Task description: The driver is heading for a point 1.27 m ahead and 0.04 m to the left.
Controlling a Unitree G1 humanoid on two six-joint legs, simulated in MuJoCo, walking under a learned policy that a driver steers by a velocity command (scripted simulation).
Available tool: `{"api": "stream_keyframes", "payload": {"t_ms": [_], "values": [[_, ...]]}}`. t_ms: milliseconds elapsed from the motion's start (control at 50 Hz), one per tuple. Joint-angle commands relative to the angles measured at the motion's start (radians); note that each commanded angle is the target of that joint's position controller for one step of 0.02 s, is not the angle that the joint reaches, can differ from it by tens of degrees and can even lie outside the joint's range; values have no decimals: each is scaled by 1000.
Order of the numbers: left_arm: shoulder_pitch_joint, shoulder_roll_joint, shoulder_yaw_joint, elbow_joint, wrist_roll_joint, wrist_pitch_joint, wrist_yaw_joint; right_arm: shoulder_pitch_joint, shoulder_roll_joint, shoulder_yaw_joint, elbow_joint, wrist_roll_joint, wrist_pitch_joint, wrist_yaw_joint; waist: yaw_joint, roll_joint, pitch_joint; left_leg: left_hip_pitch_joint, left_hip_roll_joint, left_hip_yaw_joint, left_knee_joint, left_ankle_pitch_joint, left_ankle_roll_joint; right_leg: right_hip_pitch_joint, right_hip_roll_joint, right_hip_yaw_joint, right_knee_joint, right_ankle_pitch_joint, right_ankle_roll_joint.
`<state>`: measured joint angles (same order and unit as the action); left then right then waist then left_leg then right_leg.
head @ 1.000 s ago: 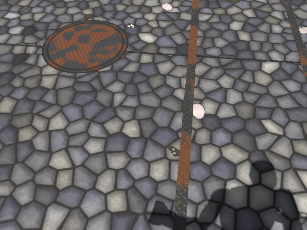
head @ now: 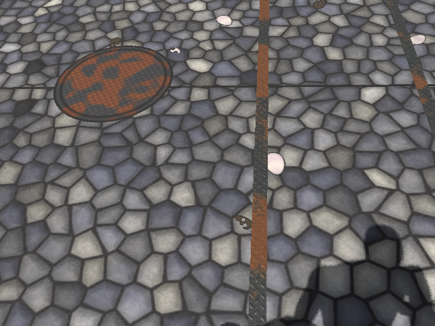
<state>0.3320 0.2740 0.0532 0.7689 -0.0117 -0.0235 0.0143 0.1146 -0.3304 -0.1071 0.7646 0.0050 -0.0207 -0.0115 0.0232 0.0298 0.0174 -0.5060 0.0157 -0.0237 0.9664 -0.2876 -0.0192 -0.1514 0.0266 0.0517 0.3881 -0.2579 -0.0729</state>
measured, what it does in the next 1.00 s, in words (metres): walks ahead: left foot, then right foot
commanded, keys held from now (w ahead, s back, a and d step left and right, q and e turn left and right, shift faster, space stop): w+e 0.28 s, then w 0.30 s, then w+q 0.42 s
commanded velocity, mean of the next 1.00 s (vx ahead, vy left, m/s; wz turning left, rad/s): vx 0.45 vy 0.00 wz -0.15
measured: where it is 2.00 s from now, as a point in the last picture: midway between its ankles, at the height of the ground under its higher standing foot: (246, 184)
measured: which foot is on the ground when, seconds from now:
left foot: up 0.00-0.32, down 0.34-0.80, up 0.82-1.00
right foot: down 0.00-0.34, up 0.36-0.76, down 0.78-1.00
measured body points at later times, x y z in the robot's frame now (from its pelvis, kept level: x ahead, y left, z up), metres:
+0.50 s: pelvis +0.22 +0.03 -0.01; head +0.24 +0.04 +0.44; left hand +0.37 +0.28 -0.12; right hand +0.25 -0.26 -0.11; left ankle +0.24 +0.14 -0.75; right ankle +0.12 -0.08 -0.67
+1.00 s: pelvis +0.46 -0.09 -0.01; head +0.49 -0.10 +0.44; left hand +0.60 +0.18 -0.11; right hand +0.53 -0.38 -0.12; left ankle +0.49 +0.07 -0.66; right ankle +0.46 -0.19 -0.75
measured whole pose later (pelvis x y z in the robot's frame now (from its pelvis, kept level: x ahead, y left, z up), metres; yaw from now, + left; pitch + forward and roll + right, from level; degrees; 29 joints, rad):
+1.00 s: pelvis +0.46 -0.09 -0.01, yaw -6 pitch +1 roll -1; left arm 0.27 0.26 0.06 0.74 0.01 -0.10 -0.02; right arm 0.26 -0.33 -0.07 0.80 0.03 -0.04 0.00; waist 0.02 0.05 0.04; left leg -0.57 0.08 -0.05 1.12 -0.28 0.00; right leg -0.19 0.01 -0.11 0.36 -0.18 -0.04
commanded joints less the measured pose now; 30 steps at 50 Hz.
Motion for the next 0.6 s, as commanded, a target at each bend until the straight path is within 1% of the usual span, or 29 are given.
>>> {"api": "stream_keyframes", "payload": {"t_ms": [20, 80, 140, 180, 220, 260, 280, 300, 320, 340, 360, 380, 400, 420, 440, 460, 480, 500, 520, 560, 600], "values": [[19, 173, 42, -62, 2, -32, 16, -129, -62, -13, -81, -3, -53, 6, 19, -124, 20, -244, 18, -43, -104, 153, -22, 178, -226, 316, -243, -76, -135], [37, 187, 47, -61, -2, -33, 18, -151, -46, -5, -83, 1, -65, 11, 29, -151, 29, -182, 1, -43, -246, 221, -50, 125, -199, 280, -236, -29, -128], [62, 201, 54, -56, -9, -27, 17, -200, -41, 4, -99, 9, -75, 21, 53, -172, 53, -125, -11, -44, -357, 245, -67, 70, -191, 285, -219, -23, -131], [83, 207, 57, -51, -14, -22, 17, -239, -40, 11, -115, 14, -86, 30, 70, -167, 66, -104, -16, -43, -410, 237, -64, 59, -197, 306, -195, -21, -136], [88, 207, 58, -51, -17, -18, 17, -247, -48, 13, -123, 17, -98, 39, 69, -167, 66, -49, -24, -44, -460, 223, -53, 49, -200, 332, -165, -3, -131], [74, 207, 59, -57, -16, -13, 16, -212, -73, 7, -119, 21, -109, 44, 45, -194, 48, 43, -34, -43, -485, 196, -33, 42, -209, 370, -130, 64, -119], [62, 204, 59, -62, -16, -10, 16, -173, -89, 2, -112, 22, -114, 43, 21, -212, 36, 96, -35, -39, -498, 175, -18, 40, -212, 385, -101, 111, -110], [45, 187, 54, -67, -14, -8, 16, -97, -103, -6, -89, 20, -119, 42, -20, -216, 7, 185, -38, -19, -534, 192, 5, 39, -198, 369, -49, 180, -93], [47, 151, 42, -70, -5, -9, 14, 7, -131, -19, -60, 11, -122, 35, -65, -201, -65, 348, -22, -19, -554, 202, 41, 9, -148, 328, 70, 278, -63], [45, 93, 20, -86, 14, -11, 11, 172, -177, -30, -40, -6, -123, 28, -134, -101, -214, 602, 134, -177, -538, 119, 111, -104, -85, 254, 348, 202, -26], [144, 14, -1, -121, -10, -25, 15, 279, -265, -48, -1, -23, -112, 33, -83, 247, -318, 869, 344, -649, -643, -124, 266, -440, 79, 140, 680, -254, 48], [166, 110, 15, -97, -37, -34, 18, 256, -180, -29, 9, 0, -113, 44, -82, 234, -242, 823, 380, -785, -722, -303, 288, -582, 22, 162, 830, -313, 54], [77, 167, 29, -95, -40, -37, 14, 199, -105, -8, -3, 7, -108, 41, -94, 144, -108, 712, 339, -627, -724, -282, 256, -623, -24, 154, 865, -226, 47], [12, 163, 28, -101, -27, -39, 12, 156, -78, 2, -9, 1, -100, 38, -86, 80, -44, 611, 290, -486, -728, -156, 233, -605, -60, 119, 851, -156, 43], [-36, 150, 27, -113, -12, -45, 8, 133, -56, 10, -5, -5, -94, 35, -76, 54, -4, 534, 255, -406, -745, -48, 228, -592, -81, 106, 807, -106, 42], [-51, 138, 27, -119, -7, -47, -1, 123, -40, 20, -2, -14, -93, 31, -57, 63, 3, 483, 228, -343, -763, 35, 220, -555, -105, 98, 769, -73, 40], [-48, 118, 23, -121, -9, -46, -7, 123, -36, 23, 3, -15, -94, 29, -45, 79, 1, 454, 214, -305, -782, 87, 223, -530, -114, 82, 736, -59, 42], [-48, 95, 16, -124, -8, -45, -12, 131, -42, 23, 11, -7, -96, 27, -38, 84, 2, 436, 212, -276, -797, 132, 235, -526, -121, 61, 702, -55, 48], [-68, 80, 9, -134, -3, -43, -15, 137, -55, 21, 19, 1, -98, 26, -37, 79, 15, 418, 214, -249, -815, 169, 246, -535, -129, 43, 654, -46, 58], [-131, 61, -4, -162, 9, -47, -20, 143, -89, 15, 27, 9, -96, 22, -45, 57, 33, 393, 211, -195, -841, 235, 256, -538, -138, 12, 534, 23, 76], [-201, 46, -15, -183, 10, -57, -28, 157, -106, 14, 34, 16, -90, 20, -66, 49, 43, 363, 180, -134, -845, 284, 237, -488, -128, -16, 388, 135, 81]]}}
Keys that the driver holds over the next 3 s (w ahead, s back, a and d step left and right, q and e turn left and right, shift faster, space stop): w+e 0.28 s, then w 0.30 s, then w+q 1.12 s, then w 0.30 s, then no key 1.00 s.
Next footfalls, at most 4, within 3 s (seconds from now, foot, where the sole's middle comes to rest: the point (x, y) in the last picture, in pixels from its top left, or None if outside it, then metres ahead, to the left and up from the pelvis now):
0.34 left None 0.28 0.13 -0.79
0.78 right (319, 323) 0.50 -0.20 -0.79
1.30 left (237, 238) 0.79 0.04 -0.79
1.80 right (268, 165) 1.12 -0.08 -0.79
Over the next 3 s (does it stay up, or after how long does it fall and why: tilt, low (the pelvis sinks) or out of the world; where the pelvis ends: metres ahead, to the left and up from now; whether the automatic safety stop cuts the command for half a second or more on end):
stays up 1.23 0.09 -0.01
